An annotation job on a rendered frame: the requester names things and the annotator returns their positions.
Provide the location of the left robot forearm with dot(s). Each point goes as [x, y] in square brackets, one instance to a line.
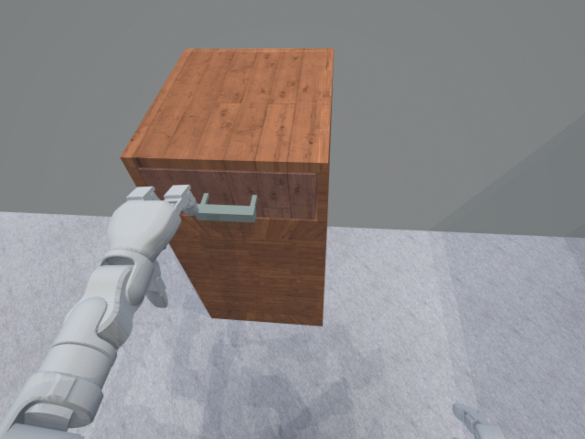
[66, 390]

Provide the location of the left robot hand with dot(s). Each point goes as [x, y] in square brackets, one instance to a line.
[146, 224]

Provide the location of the cabinet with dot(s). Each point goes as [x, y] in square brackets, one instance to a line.
[247, 109]

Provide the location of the right robot hand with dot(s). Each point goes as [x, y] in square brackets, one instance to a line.
[476, 422]

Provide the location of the drawer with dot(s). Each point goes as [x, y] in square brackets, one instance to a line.
[285, 195]

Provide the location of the handle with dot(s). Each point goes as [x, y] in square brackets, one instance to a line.
[227, 212]

